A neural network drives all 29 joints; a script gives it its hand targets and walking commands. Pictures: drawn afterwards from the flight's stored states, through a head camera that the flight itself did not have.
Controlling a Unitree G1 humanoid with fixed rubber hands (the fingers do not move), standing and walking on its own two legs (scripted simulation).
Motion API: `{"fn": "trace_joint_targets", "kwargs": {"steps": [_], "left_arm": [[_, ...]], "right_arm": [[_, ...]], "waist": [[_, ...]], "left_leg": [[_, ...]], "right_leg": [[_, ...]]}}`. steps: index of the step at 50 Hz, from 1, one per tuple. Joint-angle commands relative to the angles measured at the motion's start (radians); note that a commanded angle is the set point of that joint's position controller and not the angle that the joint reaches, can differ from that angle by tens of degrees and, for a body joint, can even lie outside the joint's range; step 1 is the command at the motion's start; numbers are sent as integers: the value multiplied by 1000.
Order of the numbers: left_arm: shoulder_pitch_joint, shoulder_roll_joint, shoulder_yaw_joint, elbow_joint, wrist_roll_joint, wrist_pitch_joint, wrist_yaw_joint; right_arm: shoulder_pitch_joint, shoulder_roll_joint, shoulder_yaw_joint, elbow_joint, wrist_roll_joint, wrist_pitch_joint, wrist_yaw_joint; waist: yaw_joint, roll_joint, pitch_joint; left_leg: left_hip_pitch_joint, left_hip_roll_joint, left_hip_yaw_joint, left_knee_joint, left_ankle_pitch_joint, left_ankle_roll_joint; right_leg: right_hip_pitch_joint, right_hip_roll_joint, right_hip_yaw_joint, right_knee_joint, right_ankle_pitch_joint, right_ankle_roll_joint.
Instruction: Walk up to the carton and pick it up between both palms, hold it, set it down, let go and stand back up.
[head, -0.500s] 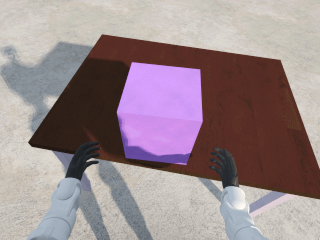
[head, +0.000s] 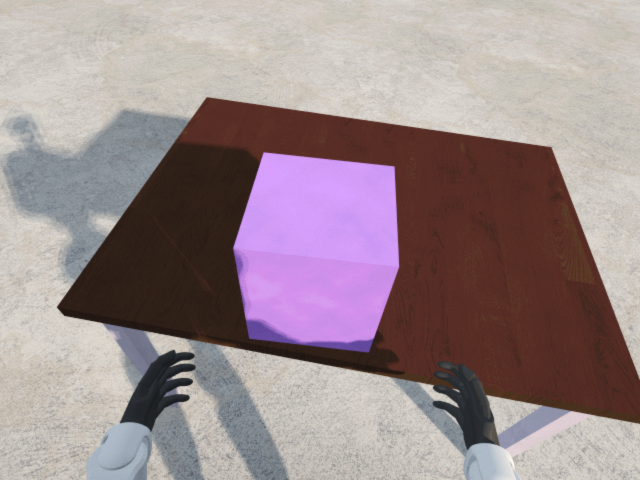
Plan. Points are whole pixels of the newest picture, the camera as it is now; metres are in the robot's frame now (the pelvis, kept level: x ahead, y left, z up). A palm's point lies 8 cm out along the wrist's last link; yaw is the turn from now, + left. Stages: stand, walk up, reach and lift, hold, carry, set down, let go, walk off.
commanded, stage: set down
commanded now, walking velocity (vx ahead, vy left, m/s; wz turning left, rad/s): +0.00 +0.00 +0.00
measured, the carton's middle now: (318, 256) +0.46 +0.03 -0.04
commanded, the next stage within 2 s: let go in 0.54 s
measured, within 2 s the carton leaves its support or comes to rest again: neither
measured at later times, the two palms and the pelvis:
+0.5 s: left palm (140, 461) +0.15 +0.23 -0.07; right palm out of the picture +0.15 -0.22 -0.07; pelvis -0.01 +0.00 +0.00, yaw -1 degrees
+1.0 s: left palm (141, 456) +0.16 +0.23 -0.07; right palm out of the picture +0.14 -0.23 -0.08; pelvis -0.01 +0.00 +0.00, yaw -1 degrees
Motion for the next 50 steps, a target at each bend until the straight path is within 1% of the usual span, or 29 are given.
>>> {"fn": "trace_joint_targets", "kwargs": {"steps": [1,4,5,8,9,10,12,13,16,17,18,19,21,22,25,26,27,28,31,34,35,38,40,41,44,45,46,48,50], "left_arm": [[-96,107,34,-185,7,-2,13],[-66,95,21,-194,17,33,17],[-70,95,21,-197,16,43,19],[-28,95,14,-196,18,74,19],[-29,91,18,-197,25,85,21],[-13,95,17,-196,27,98,20],[-5,97,20,-192,21,121,18],[-1,95,23,-184,21,134,17],[18,85,8,-184,34,179,21],[22,90,15,-205,40,187,26],[31,91,20,-211,50,198,32],[35,77,7,-199,50,217,36],[44,87,15,-239,56,229,40],[48,77,16,-234,61,240,46],[48,75,13,-232,69,271,61],[43,62,12,-235,79,285,65],[36,66,6,-236,71,297,66],[29,68,6,-256,71,305,70],[19,86,12,-290,72,309,83],[32,87,7,-272,69,311,84],[37,90,13,-282,73,306,84],[50,92,13,-280,70,301,83],[66,83,11,-268,70,301,81],[60,74,14,-284,70,299,79],[68,64,8,-271,69,302,73],[77,59,3,-266,75,305,72],[68,55,5,-264,69,308,72],[76,45,-3,-275,71,311,74],[68,54,4,-282,72,312,77]], "right_arm": [[-88,-72,-48,-142,-33,-11,3],[-57,-85,-73,-130,-68,13,10],[-53,-79,-69,-132,-75,22,13],[-23,-89,-78,-140,-89,43,17],[-26,-89,-74,-142,-97,50,20],[-9,-104,-80,-139,-102,58,22],[-16,-113,-76,-163,-113,74,23],[-20,-108,-75,-165,-113,86,25],[-2,-113,-75,-154,-119,120,35],[-8,-114,-78,-172,-119,124,39],[7,-124,-80,-160,-125,129,44],[13,-122,-79,-155,-128,139,48],[23,-123,-82,-169,-129,148,56],[23,-134,-85,-162,-138,154,61],[16,-124,-88,-180,-152,178,76],[26,-124,-96,-166,-163,190,78],[26,-115,-95,-187,-165,198,79],[36,-117,-106,-194,-173,205,80],[40,-124,-125,-218,-184,209,90],[53,-127,-120,-227,-196,215,94],[67,-136,-120,-237,-199,214,93],[73,-148,-124,-235,-203,202,92],[71,-153,-112,-222,-185,195,92],[79,-161,-119,-211,-183,194,92],[72,-170,-114,-206,-178,187,92],[69,-178,-114,-210,-177,187,90],[65,-175,-107,-212,-169,188,93],[79,-186,-108,-212,-164,187,95],[67,-189,-121,-219,-177,187,99]], "waist": [[-1,87,-148],[-13,88,-130],[-10,72,-126],[-17,65,-128],[-11,63,-133],[-20,43,-132],[-22,32,-109],[-13,16,-110],[-12,26,-75],[-6,20,-77],[-5,38,-67],[-10,35,-63],[-16,39,-70],[-14,51,-54],[-8,43,-31],[-14,48,-15],[-14,36,-21],[-21,39,-33],[-13,40,-51],[-20,31,-67],[-17,20,-78],[-26,14,-111],[-21,24,-113],[-29,27,-110],[-24,27,-99],[-25,19,-89],[-22,17,-86],[-24,31,-89],[-14,40,-81]], "left_leg": [[138,-44,22,-21,364,-16],[157,-34,24,-35,344,-18],[155,-37,28,-35,346,-16],[162,-39,30,-43,353,-14],[168,-40,29,-44,368,-19],[172,-39,27,-44,363,-13],[173,-40,29,-60,341,-10],[164,-40,34,-64,331,-4],[174,-37,36,-87,298,-6],[167,-38,38,-94,303,-4],[169,-36,36,-92,320,-10],[181,-36,39,-92,321,-9],[194,-38,39,-94,311,-9],[194,-33,39,-97,308,-8],[174,-33,50,-114,240,-5],[166,-34,54,-119,217,-2],[167,-37,56,-114,206,5],[156,-36,56,-116,196,5],[134,-34,61,-109,190,8],[133,-43,57,-97,189,7],[128,-43,58,-89,201,8],[129,-45,56,-78,238,5],[125,-41,49,-68,261,1],[138,-39,50,-71,269,-3],[149,-39,47,-73,288,-13],[154,-37,45,-70,296,-12],[148,-39,46,-74,281,-12],[165,-34,42,-66,294,-17],[159,-31,42,-70,284,-15]], "right_leg": [[-33,1,8,-71,228,-14],[-43,3,1,-87,188,-23],[-44,4,2,-90,192,-21],[-36,3,3,-97,203,-17],[-38,4,2,-98,217,-20],[-32,5,2,-101,220,-16],[-27,4,1,-114,220,-12],[-20,3,7,-113,219,-7],[-17,8,5,-130,174,-11],[-14,12,-3,-131,178,-10],[-20,10,-2,-132,184,-12],[-26,9,0,-139,178,-14],[-33,8,-4,-140,177,-8],[-45,10,-4,-144,163,-10],[-41,7,-7,-153,104,-8],[-57,1,-2,-158,88,-9],[-60,-3,2,-156,88,-5],[-68,-8,4,-153,88,-3],[-57,-9,1,-135,98,1],[-64,-15,8,-123,125,3],[-56,-17,10,-115,155,8],[-44,-14,14,-102,217,13],[-39,-8,11,-92,235,11],[-43,-9,6,-94,243,10],[-46,7,-7,-94,241,8],[-47,7,5,-99,243,8],[-50,10,-1,-99,227,6],[-63,7,-2,-100,221,2],[-66,12,-5,-101,195,0]]}}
